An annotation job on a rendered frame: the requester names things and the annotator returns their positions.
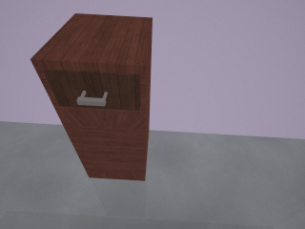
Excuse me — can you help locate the handle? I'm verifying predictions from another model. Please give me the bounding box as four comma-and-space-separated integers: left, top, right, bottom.
76, 91, 108, 107

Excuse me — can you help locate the cabinet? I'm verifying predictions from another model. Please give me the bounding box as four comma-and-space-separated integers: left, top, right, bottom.
30, 13, 153, 181

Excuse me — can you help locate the drawer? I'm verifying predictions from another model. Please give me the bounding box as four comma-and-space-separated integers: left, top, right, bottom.
42, 69, 141, 112

